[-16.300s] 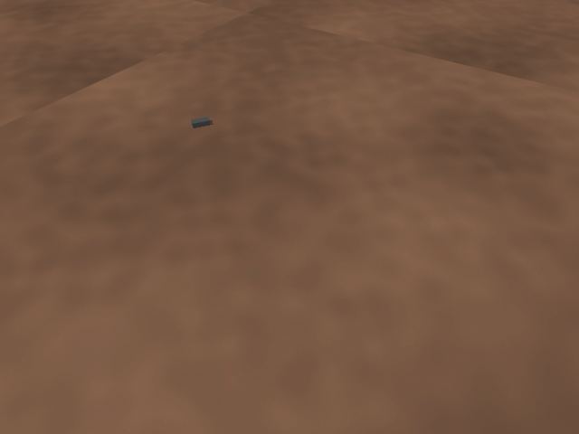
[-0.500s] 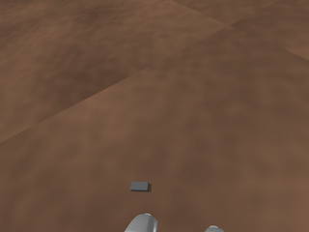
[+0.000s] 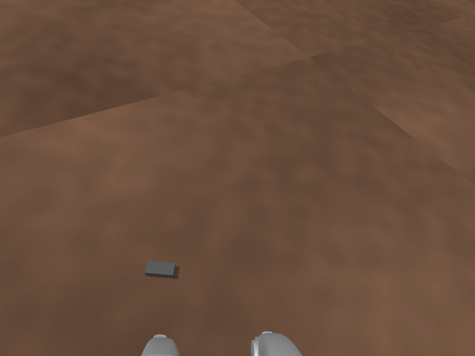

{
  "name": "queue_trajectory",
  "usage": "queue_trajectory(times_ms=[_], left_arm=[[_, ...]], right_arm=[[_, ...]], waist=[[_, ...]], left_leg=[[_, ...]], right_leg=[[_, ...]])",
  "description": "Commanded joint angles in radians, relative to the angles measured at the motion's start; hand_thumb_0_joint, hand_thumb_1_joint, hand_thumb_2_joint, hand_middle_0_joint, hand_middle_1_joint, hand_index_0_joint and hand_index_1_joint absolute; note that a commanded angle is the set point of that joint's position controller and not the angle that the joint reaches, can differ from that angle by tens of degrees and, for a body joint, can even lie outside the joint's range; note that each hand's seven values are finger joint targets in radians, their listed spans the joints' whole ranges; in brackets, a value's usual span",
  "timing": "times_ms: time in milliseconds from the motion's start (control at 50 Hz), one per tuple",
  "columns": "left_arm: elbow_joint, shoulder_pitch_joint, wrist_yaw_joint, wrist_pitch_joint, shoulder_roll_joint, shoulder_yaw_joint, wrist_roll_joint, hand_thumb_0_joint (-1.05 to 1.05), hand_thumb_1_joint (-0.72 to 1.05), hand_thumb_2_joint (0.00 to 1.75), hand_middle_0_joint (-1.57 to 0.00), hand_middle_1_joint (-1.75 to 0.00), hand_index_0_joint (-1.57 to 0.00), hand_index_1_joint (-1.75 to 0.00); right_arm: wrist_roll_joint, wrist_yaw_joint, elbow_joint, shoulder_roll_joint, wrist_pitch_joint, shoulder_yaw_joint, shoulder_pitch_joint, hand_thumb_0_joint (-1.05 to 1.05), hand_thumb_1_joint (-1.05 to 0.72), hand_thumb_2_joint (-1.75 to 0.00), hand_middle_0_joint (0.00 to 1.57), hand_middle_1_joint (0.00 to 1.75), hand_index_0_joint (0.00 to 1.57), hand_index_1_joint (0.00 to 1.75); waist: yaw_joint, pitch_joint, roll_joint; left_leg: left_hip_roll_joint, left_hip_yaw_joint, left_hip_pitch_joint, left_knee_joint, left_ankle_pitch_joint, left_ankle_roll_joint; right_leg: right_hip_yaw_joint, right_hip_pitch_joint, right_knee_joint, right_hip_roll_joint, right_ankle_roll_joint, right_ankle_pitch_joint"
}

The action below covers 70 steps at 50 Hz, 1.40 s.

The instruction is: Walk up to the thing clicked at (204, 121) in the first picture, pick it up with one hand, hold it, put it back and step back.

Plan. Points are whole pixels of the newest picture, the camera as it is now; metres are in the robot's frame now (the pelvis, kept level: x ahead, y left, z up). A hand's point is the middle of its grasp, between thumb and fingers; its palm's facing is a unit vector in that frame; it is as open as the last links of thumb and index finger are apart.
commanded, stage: walk up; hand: left
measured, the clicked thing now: (160, 269) +0.51 +0.25 -0.71
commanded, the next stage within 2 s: none
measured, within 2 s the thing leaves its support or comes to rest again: neither
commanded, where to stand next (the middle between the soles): +0.13 +0.00 m, yaw +1 degrees
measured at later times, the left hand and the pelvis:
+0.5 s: hand out of the picture +0.01 +0.35 -0.06, palm faces +0.00 -0.73 -0.68, open 7.4 cm; pelvis +0.03 +0.01 +0.01, yaw +1 degrees
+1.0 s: hand out of the picture +0.13 +0.27 -0.18, palm faces +0.00 -0.96 -0.30, open 7.4 cm; pelvis +0.02 +0.00 +0.00, yaw +2 degrees
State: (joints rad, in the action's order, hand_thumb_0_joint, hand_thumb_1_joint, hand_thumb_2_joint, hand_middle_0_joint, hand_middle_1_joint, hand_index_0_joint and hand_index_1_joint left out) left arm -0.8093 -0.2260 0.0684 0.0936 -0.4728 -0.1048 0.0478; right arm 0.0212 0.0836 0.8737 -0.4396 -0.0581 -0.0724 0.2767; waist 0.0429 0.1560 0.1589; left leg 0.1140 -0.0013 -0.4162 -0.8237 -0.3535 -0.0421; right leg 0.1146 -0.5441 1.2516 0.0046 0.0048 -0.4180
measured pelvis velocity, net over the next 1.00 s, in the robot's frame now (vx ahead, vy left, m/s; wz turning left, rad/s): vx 0.02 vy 0.00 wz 0.04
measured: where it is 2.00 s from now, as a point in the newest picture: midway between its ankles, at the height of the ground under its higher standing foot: outside the picture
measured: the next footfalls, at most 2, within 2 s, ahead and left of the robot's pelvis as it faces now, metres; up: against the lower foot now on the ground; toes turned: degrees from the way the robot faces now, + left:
right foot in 0.10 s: +0.06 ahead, -0.19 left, +0.00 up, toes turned -2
left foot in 0.56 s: +0.13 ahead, +0.19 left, +0.00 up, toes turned +0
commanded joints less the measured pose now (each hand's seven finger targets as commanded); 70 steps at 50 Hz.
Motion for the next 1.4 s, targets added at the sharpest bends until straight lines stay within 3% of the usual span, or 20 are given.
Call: queue_trajectory(times_ms=[0,60,80,120,140,200,320,460,520,560,600,680,800,900,1020,1060,1080,1120,1180,1380], left_arm=[[0.062,-0.088,0.023,-0.056,-0.2,-0.072,-0.017,0.0,0.9,0.9,-0.2,-0.3,-0.2,-0.3],[-0.069,-0.339,-0.002,-0.103,-0.206,-0.097,-0.023,0.0,0.9,0.9,-0.2,-0.3,-0.2,-0.3],[-0.114,-0.492,-0.027,-0.121,-0.259,-0.112,-0.024,0.0,0.9,0.9,-0.2,-0.3,-0.2,-0.3],[-0.04,-0.326,-0.066,-0.15,-0.366,-0.096,-0.001,0.0,0.9,0.9,-0.2,-0.3,-0.2,-0.3],[0.002,-0.142,-0.08,-0.163,-0.419,-0.097,-0.007,0.0,0.9,0.9,-0.2,-0.3,-0.2,-0.3],[-0.036,-0.173,-0.12,-0.213,-0.322,-0.074,-0.029,0.0,0.9,0.9,-0.2,-0.3,-0.2,-0.3],[-0.019,-0.122,-0.17,-0.212,-0.275,-0.049,-0.047,0.0,0.9,0.9,-0.2,-0.3,-0.2,-0.3],[-0.011,-0.184,-0.188,-0.167,-0.283,-0.052,-0.043,0.0,0.9,0.9,-0.2,-0.3,-0.2,-0.3],[0.015,-0.123,-0.154,-0.146,-0.252,-0.036,-0.041,0.0,0.9,0.9,-0.2,-0.3,-0.2,-0.3],[0.036,-0.21,-0.134,-0.149,-0.079,0.024,-0.027,0.0,0.9,0.9,-0.2,-0.3,-0.2,-0.3],[0.039,-0.101,-0.146,-0.147,-0.2,0.003,-0.018,0.0,0.9,0.9,-0.2,-0.3,-0.2,-0.3],[0.03,-0.039,-0.098,-0.098,-0.216,-0.032,-0.014,0.0,0.9,0.9,-0.2,-0.3,-0.2,-0.3],[0.106,-0.044,-0.058,-0.015,-0.192,-0.065,-0.001,0.0,0.9,0.9,-0.2,-0.3,-0.2,-0.3],[0.091,-0.015,-0.057,-0.006,-0.163,-0.052,-0.043,0.0,0.9,0.9,-0.2,-0.3,-0.2,-0.3],[-0.049,-0.139,-0.092,-0.094,-0.158,-0.032,-0.071,0.0,0.9,0.9,-0.2,-0.3,-0.2,-0.3],[-0.077,-0.214,-0.112,-0.132,-0.238,-0.059,-0.033,0.0,0.9,0.9,-0.2,-0.3,-0.2,-0.3],[-0.047,-0.186,-0.115,-0.15,-0.321,-0.075,-0.001,0.0,0.9,0.9,-0.2,-0.3,-0.2,-0.3],[-0.008,0.003,-0.134,-0.156,-0.433,-0.094,-0.009,0.0,0.9,0.9,-0.2,-0.3,-0.2,-0.3],[-0.066,-0.089,-0.17,-0.183,-0.339,-0.085,-0.027,0.0,0.9,0.9,-0.2,-0.3,-0.2,-0.3],[-0.02,-0.14,-0.131,-0.192,-0.301,-0.074,-0.014,0.0,0.9,0.9,-0.2,-0.3,-0.2,-0.3]], right_arm=[[0.032,-0.016,-0.085,-0.346,-0.032,-0.097,-0.01,0.0,-0.9,-0.9,0.2,0.3,0.2,0.3],[0.058,-0.068,-0.124,-0.292,0.015,-0.077,-0.088,0.0,-0.9,-0.9,0.2,0.3,0.2,0.3],[0.062,-0.069,-0.14,-0.181,0.03,-0.05,-0.091,0.0,-0.9,-0.9,0.2,0.3,0.2,0.3],[0.029,-0.07,-0.226,-0.138,0.033,-0.032,-0.213,0.0,-0.9,-0.9,0.2,0.3,0.2,0.3],[0.021,-0.076,-0.197,-0.249,0.023,-0.062,-0.214,0.0,-0.9,-0.9,0.2,0.3,0.2,0.3],[0.014,-0.112,-0.123,-0.249,0.043,-0.082,-0.037,0.0,-0.9,-0.9,0.2,0.3,0.2,0.3],[0.027,-0.136,-0.164,-0.194,0.126,-0.094,0.046,0.0,-0.9,-0.9,0.2,0.3,0.2,0.3],[0.013,-0.132,-0.225,-0.204,0.13,-0.097,-0.152,0.0,-0.9,-0.9,0.2,0.3,0.2,0.3],[-0.021,-0.124,-0.13,-0.167,0.088,-0.095,-0.015,0.0,-0.9,-0.9,0.2,0.3,0.2,0.3],[-0.009,-0.101,-0.079,-0.251,0.044,-0.119,0.119,0.0,-0.9,-0.9,0.2,0.3,0.2,0.3],[-0.047,-0.105,-0.088,-0.411,0.044,-0.141,0.103,0.0,-0.9,-0.9,0.2,0.3,0.2,0.3],[-0.035,-0.041,-0.054,-0.289,-0.013,-0.09,0.095,0.0,-0.9,-0.9,0.2,0.3,0.2,0.3],[-0.01,0.04,-0.064,-0.292,-0.024,-0.088,0.057,0.0,-0.9,-0.9,0.2,0.3,0.2,0.3],[0.01,0.026,-0.119,-0.282,-0.012,-0.073,-0.068,0.0,-0.9,-0.9,0.2,0.3,0.2,0.3],[0.019,-0.049,-0.159,-0.237,0.07,-0.054,-0.138,0.0,-0.9,-0.9,0.2,0.3,0.2,0.3],[0.019,-0.061,-0.15,-0.141,0.103,-0.025,-0.03,0.0,-0.9,-0.9,0.2,0.3,0.2,0.3],[0.014,-0.064,-0.162,-0.091,0.099,-0.005,-0.008,0.0,-0.9,-0.9,0.2,0.3,0.2,0.3],[0.031,-0.047,-0.161,-0.245,0.088,-0.057,-0.137,0.0,-0.9,-0.9,0.2,0.3,0.2,0.3],[0.043,-0.099,-0.133,-0.273,0.111,-0.085,-0.088,0.0,-0.9,-0.9,0.2,0.3,0.2,0.3],[0.017,-0.176,-0.139,-0.227,0.098,-0.103,-0.101,0.0,-0.9,-0.9,0.2,0.3,0.2,0.3]], waist=[[-0.014,-0.16,-0.553],[0.094,-0.105,-0.41],[0.169,-0.073,-0.157],[0.117,0.092,-0.017],[0.043,0.176,-0.138],[-0.045,0.117,-0.31],[-0.092,-0.004,0.013],[0.014,-0.095,0.147],[-0.057,-0.22,0.124],[-0.094,-0.307,-0.203],[-0.115,-0.318,-0.311],[-0.067,-0.144,-0.076],[-0.025,-0.061,-0.319],[-0.013,-0.098,-0.48],[-0.007,-0.287,-0.526],[0.023,-0.286,-0.189],[0.01,-0.219,-0.009],[-0.001,-0.127,-0.026],[-0.044,-0.006,-0.127],[-0.007,-0.041,0.235]], left_leg=[[0.162,0.259,0.11,0.39,-0.416,0.266],[0.008,0.054,-0.285,0.131,-0.547,0.206],[-0.063,-0.027,-0.469,-0.234,-0.492,0.156],[-0.109,0.208,-0.677,-0.563,-0.216,0.079],[-0.045,0.261,-0.659,-0.498,-0.14,0.065],[-0.027,0.244,-0.509,-0.416,0.044,0.051],[-0.101,0.192,-0.19,-0.405,0.113,0.026],[-0.078,0.094,-0.151,-0.104,-0.015,0.044],[-0.14,-0.05,0.173,0.236,0.116,0.067],[-0.03,0.26,0.462,0.261,0.195,0.127],[0.296,0.889,0.372,0.422,-0.063,0.388],[0.172,0.512,0.331,0.26,0.349,0.227],[0.174,0.366,0.106,0.238,0.656,0.288],[0.123,0.25,-0.052,0.281,0.495,0.291],[-0.023,0.132,0.051,0.038,0.126,0.217],[-0.114,0.112,-0.199,-0.262,-0.18,0.164],[-0.186,0.164,-0.398,-0.377,-0.284,0.111],[-0.055,0.249,-0.434,-0.406,-0.241,0.067],[-0.045,0.211,-0.428,-0.436,-0.062,0.049],[-0.054,0.022,-0.182,-0.144,-0.074,0.023]], right_leg=[[-0.065,0.034,-0.299,0.064,0.009,-0.208],[-0.218,0.501,-0.596,-0.039,0.007,-0.16],[-0.072,0.623,-0.689,0.011,0.007,-0.207],[0.89,0.271,-1.192,0.441,0.167,-0.855],[0.968,0.216,-1.22,0.51,0.238,-0.902],[0.412,0.313,-0.95,0.338,0.095,-0.191],[-0.003,0.169,-0.771,0.28,0.151,0.77],[-0.021,0.352,-0.614,0.292,0.162,0.77],[-0.118,0.305,-0.372,0.194,0.119,0.594],[-0.096,0.011,-0.051,0.115,0.049,-0.033],[-0.018,-0.161,0.035,0.047,0.043,-0.215],[0.041,-0.192,-0.019,0.115,0.034,-0.057],[0.107,-0.156,0.115,0.041,-0.001,-0.023],[0.067,-0.01,0.127,-0.001,-0.012,-0.017],[-0.167,0.313,-0.575,-0.016,-0.038,0.042],[0.04,0.515,-0.741,0.025,-0.042,-0.029],[0.454,0.494,-0.817,0.246,0.021,-0.129],[0.804,0.303,-0.976,0.499,0.281,-0.301],[0.396,0.309,-0.819,0.324,0.18,-0.069],[0.217,0.186,-0.862,0.202,0.182,-0.355]])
